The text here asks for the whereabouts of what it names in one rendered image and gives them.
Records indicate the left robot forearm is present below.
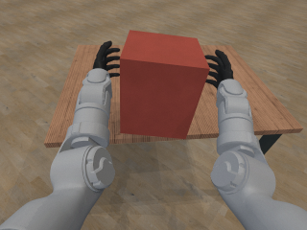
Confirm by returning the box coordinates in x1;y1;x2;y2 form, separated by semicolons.
50;68;112;180

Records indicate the robot left hand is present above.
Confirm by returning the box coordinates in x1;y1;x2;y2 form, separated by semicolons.
92;41;120;78

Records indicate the left robot upper arm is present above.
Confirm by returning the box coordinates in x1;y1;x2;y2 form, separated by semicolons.
0;145;115;230

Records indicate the carton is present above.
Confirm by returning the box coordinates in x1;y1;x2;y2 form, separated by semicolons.
119;30;210;139

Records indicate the right robot upper arm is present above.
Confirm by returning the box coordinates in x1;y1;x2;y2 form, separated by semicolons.
210;150;307;230

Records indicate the robot right hand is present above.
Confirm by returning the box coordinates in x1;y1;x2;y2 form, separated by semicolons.
205;50;234;90

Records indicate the right robot forearm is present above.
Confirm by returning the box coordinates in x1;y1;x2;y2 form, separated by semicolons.
216;79;269;166

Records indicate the table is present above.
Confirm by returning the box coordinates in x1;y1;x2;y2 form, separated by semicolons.
43;45;303;154

